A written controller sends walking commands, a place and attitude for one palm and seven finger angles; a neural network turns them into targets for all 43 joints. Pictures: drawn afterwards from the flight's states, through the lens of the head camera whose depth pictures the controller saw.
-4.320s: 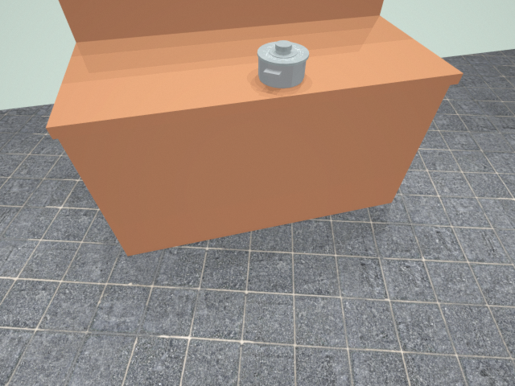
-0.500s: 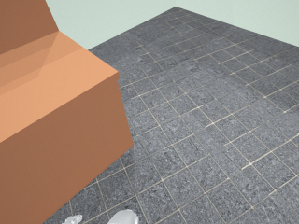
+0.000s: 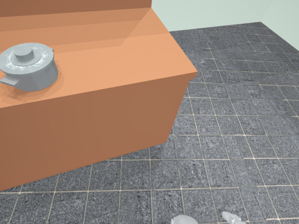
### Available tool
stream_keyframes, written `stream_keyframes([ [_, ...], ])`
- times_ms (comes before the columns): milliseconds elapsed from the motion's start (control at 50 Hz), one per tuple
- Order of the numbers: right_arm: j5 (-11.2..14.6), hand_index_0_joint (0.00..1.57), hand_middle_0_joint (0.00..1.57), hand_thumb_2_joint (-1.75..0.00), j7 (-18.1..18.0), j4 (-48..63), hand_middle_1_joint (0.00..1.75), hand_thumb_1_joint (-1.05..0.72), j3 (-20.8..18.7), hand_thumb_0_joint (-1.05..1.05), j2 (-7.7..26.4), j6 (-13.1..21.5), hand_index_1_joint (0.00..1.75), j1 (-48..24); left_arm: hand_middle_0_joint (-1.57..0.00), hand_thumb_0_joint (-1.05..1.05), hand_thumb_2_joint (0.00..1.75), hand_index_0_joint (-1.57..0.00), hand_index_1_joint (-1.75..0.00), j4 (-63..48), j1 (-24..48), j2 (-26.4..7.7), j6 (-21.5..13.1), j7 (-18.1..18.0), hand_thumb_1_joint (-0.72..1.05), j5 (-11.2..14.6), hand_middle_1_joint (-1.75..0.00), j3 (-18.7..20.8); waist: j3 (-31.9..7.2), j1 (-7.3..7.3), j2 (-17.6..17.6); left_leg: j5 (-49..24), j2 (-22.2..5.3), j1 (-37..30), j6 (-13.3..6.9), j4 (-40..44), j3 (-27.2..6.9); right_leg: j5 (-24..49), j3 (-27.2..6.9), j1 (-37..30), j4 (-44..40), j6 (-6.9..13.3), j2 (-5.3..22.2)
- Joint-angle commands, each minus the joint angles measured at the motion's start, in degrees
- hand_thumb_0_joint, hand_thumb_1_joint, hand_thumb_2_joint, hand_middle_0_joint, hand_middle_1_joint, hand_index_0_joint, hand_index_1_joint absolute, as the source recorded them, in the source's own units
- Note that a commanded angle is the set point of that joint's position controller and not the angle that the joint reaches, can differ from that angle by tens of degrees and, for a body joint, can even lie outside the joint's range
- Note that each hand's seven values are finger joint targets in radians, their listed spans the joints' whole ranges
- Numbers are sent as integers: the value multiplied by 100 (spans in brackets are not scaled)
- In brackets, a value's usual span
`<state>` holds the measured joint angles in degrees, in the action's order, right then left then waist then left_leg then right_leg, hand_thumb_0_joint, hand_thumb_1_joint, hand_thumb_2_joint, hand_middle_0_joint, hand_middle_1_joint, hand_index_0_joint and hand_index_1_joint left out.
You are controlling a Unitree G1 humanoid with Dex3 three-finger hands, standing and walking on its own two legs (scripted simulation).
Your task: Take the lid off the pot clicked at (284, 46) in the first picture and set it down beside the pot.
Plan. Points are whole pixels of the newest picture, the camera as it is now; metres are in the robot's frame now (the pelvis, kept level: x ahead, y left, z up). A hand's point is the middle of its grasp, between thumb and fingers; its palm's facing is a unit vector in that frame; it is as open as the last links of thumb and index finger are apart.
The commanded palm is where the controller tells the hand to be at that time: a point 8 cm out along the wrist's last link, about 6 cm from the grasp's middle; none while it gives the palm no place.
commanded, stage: turn to face it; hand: left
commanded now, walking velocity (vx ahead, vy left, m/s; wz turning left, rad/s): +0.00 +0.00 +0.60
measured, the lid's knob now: (23, 52) +0.56 +0.48 +0.07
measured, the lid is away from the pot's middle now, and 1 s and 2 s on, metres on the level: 0.00 0.00 0.00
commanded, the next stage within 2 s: take the last steps up to it in 0.62 s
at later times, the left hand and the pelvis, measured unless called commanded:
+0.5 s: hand out of the picture +0.07 +0.18 -0.14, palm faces +0.28 -0.92 -0.28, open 7.4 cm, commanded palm none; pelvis +0.02 -0.04 +0.00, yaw +17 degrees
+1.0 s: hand out of the picture -0.07 +0.21 -0.17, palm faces +0.47 -0.86 -0.20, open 7.4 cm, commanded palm none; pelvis +0.01 +0.02 +0.01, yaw +25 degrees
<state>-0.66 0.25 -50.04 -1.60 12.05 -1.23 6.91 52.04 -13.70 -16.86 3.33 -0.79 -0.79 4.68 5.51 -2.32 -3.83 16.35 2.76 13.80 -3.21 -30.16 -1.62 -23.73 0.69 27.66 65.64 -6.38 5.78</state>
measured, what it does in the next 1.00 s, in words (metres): steps on the spot, turning left: right foot, then left foot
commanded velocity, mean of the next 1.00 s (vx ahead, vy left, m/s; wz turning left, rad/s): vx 0.09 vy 0.02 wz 0.34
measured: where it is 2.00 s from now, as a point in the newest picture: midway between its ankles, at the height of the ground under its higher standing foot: (118, 216)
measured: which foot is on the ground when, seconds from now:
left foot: down 0.00-0.30, up 0.32-0.70, down 0.72-1.00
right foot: up 0.00-0.28, down 0.30-0.72, up 0.74-1.00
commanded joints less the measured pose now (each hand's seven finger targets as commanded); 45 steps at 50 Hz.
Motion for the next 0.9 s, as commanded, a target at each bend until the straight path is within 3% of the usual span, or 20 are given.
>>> stream_keyframes([
  [0,16,20,20,-90,-95,246,30,-90,-400,0,1279,84,30,368,-20,0,90,-20,-30,-504,60,-425,-137,-41,90,19,-30,63,-750,251,1150,-3536,-1306,-811,-665,902,-1302,285,-178,261,-419,-106,-83],
  [140,-50,20,20,-90,-104,180,30,-90,-490,0,1306,9,30,590,-20,0,90,-20,-30,-804,677,-307,-167,-65,90,60,-30,26,-617,398,1254,-2685,-1271,-527,-763,828,-2088,36,-219,-151,-1771,-19,-353],
  [200,-50,20,20,-90,-122,202,30,-90,-507,0,1296,-12,30,488,-20,0,90,-20,-30,-791,465,-280,-215,-86,90,85,-30,14,-745,285,1347,-3046,-1191,-254,-689,516,-2283,176,-157,-889,-2549,71,-574],
  [240,-1,20,20,-90,-120,208,30,-90,-503,0,1196,-19,30,433,-20,0,90,-20,-30,-726,207,-327,-280,-111,90,94,-30,32,-804,114,1109,-2617,-978,274,-449,176,-2264,1001,-140,-1806,-3628,115,-571],
  [260,52,20,20,-90,-97,227,30,-90,-470,0,1017,-5,30,449,-20,0,90,-20,-30,-686,-36,-538,-345,-140,90,69,-30,61,-913,-12,686,-1770,-751,855,-179,-250,-2087,1538,-520,-2622,-4369,182,-173],
  [280,109,20,20,-90,-88,275,30,-90,-413,0,559,-1,30,658,-20,0,90,-20,-30,-691,-104,-1031,-397,-198,90,-16,-30,171,-1047,25,-1035,795,56,1913,346,-1576,-968,2149,-2108,-3395,-4867,684,1457],
  [300,26,20,20,-90,-106,361,30,-90,-469,0,758,-34,30,657,-20,0,90,-20,-30,-708,-251,-1195,-354,-177,90,-25,-30,170,-1062,-10,-973,2019,236,1854,498,-2818,-497,2492,-2563,-2666,-4921,1336,2298],
  [320,-16,20,20,-90,-82,338,30,-90,-508,0,798,-80,30,663,-20,0,90,-20,-30,-792,-39,-1023,-315,-177,90,-15,-30,120,-736,118,-384,1715,36,1758,436,-3596,-607,1874,-2034,-1964,-4955,1476,2015],
  [360,-42,20,20,-90,-1,109,30,-90,-509,0,746,-171,30,763,-20,0,90,-20,-30,-857,482,-588,-325,-188,90,7,-30,64,-418,360,-590,1074,-192,1788,490,-4057,-454,1722,-1279,-1592,-4969,1246,1396],
  [400,-48,20,20,-90,55,15,30,-90,-450,0,689,-169,30,863,-20,0,90,-20,-30,-847,515,-375,-383,-154,90,4,-30,-19,-407,421,-726,698,-259,1737,580,-4091,-212,2631,-560,-1715,-4726,1226,1063],
  [500,-1,20,20,-90,57,109,30,-90,-339,0,487,-184,30,333,-20,0,90,-20,-30,-564,-155,-595,-381,-160,90,-67,-30,46,-441,98,-618,999,-287,1465,667,-2743,182,3576,-243,-2165,-4486,1363,1193],
  [580,46,20,20,-90,45,114,30,-90,-267,0,387,-98,30,211,-20,0,90,-20,-30,-410,-362,-756,-338,-142,90,-99,-30,100,-613,-19,-960,1091,-180,868,581,-1543,480,4072,-137,-2292,-4207,1366,1240],
  [640,42,20,20,-90,12,-49,30,-90,-256,0,442,-22,30,620,-20,0,90,-20,-30,-318,-228,-740,-297,-138,90,-44,-30,118,-793,244,-866,24,-139,-102,500,-96,564,3622,129,-1984,-3688,1000,1084],
  [660,34,20,20,-90,18,-129,30,-90,-289,0,662,24,30,897,-20,0,90,-20,-30,-316,-211,-614,-257,-121,90,1,-30,91,-955,399,-316,-747,-364,-884,417,664,329,2870,327,-1514,-3103,750,919],
  [680,-35,20,20,-90,-6,-95,30,-90,-409,0,1232,89,30,1068,-20,0,90,-20,-30,-428,-348,-254,-207,-101,90,58,-30,34,-1146,473,1374,-2239,-1696,-1650,-76,993,-1311,720,762,-310,-1969,317,238],
  [700,-17,20,20,-90,-62,-105,30,-90,-465,0,1534,52,30,1213,-20,0,90,-20,-30,-508,-185,-5,-179,-123,90,46,-30,-83,-1081,549,2112,-4022,-2507,-1403,-736,1121,-2171,-1431,383,163,-1166,154,-133],
  [720,-74,20,20,-90,-77,-153,30,-90,-413,0,1420,2,30,1092,-20,0,90,-20,-30,-442,-44,-146,-150,-132,90,24,-30,-52,-916,545,1523,-2973,-2452,-957,-996,1099,-1802,-1239,67,-25,-624,286,0],
  [740,-81,20,20,-90,-116,-157,30,-90,-329,0,1137,49,30,882,-20,0,90,-20,-30,-316,19,-118,-143,-102,90,-20,-30,-18,-680,449,1615,-1650,-2017,-665,-858,1427,-1587,-866,17,120,-423,309,-17],
  [780,-64,20,20,-90,-153,-106,30,-90,-240,0,938,94,30,614,-20,0,90,-20,-30,-131,28,-224,-157,19,90,-69,-30,7,-200,342,1596,-332,-1662,-432,-707,1666,-1455,-110,-35,509,-31,342,-5],
  [880,3,20,20,-90,-156,-242,30,-90,-212,0,774,263,30,940,-20,0,90,-20,-30,117,-229,-120,-253,120,90,-72,-30,-47,-103,285,1167,55,-1373,-657,-765,1961,-1201,506,109,582,-396,286,-9],
])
